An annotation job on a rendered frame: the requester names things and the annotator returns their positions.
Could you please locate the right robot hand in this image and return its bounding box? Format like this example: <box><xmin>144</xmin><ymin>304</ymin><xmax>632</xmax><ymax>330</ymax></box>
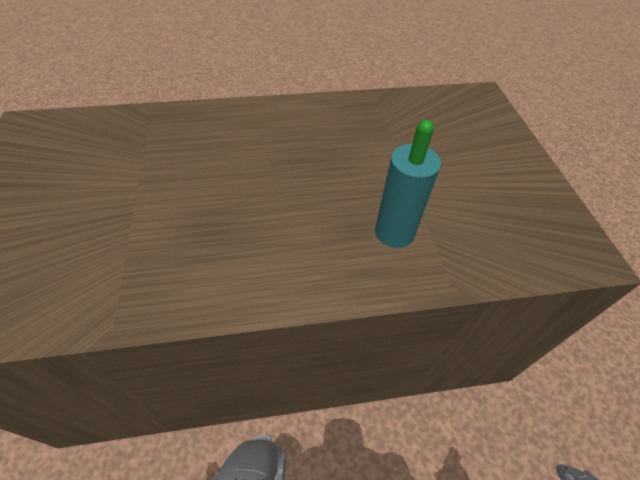
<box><xmin>556</xmin><ymin>464</ymin><xmax>598</xmax><ymax>480</ymax></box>

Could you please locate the bottle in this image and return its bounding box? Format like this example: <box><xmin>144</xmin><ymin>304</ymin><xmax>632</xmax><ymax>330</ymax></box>
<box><xmin>375</xmin><ymin>120</ymin><xmax>441</xmax><ymax>248</ymax></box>

